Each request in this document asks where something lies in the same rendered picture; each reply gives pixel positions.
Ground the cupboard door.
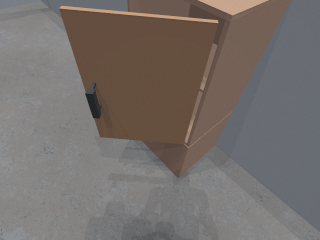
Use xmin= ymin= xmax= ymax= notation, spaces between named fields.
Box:
xmin=59 ymin=6 xmax=219 ymax=144

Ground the handle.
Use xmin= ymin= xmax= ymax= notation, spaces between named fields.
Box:
xmin=85 ymin=82 xmax=102 ymax=119

